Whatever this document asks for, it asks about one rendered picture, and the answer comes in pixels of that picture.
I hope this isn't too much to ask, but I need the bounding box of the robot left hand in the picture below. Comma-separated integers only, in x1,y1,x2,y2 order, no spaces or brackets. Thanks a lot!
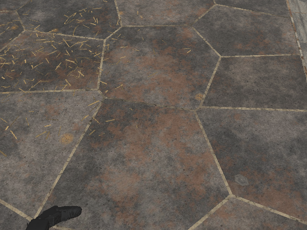
26,205,82,230

